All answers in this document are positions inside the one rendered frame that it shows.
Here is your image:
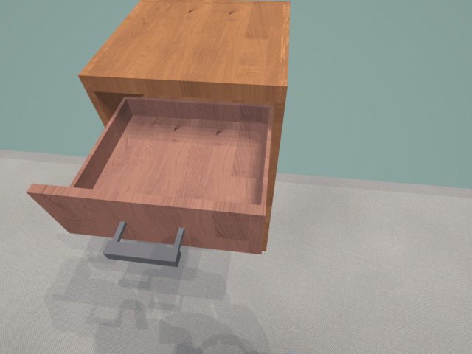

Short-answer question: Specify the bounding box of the handle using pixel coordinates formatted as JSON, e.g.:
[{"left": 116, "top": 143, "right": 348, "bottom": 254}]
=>
[{"left": 103, "top": 221, "right": 185, "bottom": 267}]

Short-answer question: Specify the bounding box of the cabinet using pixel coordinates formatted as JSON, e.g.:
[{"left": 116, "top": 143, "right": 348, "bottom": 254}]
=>
[{"left": 78, "top": 0, "right": 291, "bottom": 251}]

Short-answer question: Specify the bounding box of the drawer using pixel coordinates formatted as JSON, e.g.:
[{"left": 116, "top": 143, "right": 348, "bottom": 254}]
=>
[{"left": 26, "top": 97, "right": 274, "bottom": 254}]

